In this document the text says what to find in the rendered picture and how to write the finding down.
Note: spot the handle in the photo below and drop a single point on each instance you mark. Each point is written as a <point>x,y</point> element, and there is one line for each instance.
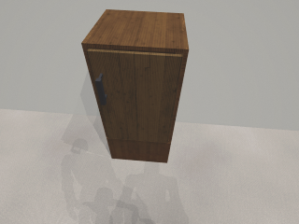
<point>100,90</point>

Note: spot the cupboard door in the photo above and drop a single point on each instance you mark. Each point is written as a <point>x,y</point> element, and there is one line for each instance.
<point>141,89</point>

